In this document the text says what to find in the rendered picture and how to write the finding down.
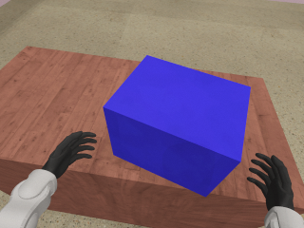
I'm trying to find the pedestal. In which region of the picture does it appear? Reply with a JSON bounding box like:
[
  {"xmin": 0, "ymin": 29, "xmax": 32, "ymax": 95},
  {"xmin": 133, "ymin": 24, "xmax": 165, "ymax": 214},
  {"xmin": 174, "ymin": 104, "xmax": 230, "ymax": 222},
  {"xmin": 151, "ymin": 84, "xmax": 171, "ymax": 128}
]
[{"xmin": 0, "ymin": 46, "xmax": 304, "ymax": 228}]

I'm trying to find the right robot forearm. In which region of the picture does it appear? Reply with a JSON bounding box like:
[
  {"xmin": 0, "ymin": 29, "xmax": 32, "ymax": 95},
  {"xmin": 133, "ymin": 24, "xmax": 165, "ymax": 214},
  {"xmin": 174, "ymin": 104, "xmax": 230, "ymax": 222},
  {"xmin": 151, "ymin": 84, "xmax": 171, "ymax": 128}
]
[{"xmin": 264, "ymin": 206, "xmax": 304, "ymax": 228}]

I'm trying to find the robot left hand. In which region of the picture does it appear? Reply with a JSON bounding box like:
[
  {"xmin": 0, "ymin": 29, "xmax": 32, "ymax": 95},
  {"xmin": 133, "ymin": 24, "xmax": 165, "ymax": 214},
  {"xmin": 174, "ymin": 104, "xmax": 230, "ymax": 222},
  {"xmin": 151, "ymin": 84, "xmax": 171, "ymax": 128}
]
[{"xmin": 42, "ymin": 131, "xmax": 97, "ymax": 179}]

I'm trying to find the carton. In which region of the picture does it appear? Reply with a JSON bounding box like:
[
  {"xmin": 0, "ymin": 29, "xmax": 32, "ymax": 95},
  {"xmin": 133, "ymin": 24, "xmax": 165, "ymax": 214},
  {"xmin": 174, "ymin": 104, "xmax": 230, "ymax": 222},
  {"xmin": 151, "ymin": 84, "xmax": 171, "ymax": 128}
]
[{"xmin": 103, "ymin": 55, "xmax": 251, "ymax": 197}]

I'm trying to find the robot right hand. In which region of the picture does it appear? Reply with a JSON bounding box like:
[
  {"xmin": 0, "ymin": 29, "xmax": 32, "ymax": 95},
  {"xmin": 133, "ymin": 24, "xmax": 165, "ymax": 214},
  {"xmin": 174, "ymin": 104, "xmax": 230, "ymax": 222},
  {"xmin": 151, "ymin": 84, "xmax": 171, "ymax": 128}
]
[{"xmin": 247, "ymin": 153, "xmax": 295, "ymax": 211}]

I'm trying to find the left robot forearm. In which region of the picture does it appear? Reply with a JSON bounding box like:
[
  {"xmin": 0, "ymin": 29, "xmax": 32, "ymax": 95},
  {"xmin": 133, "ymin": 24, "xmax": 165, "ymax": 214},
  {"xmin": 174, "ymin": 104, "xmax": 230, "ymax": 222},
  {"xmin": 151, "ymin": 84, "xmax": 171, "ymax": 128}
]
[{"xmin": 0, "ymin": 169, "xmax": 58, "ymax": 228}]

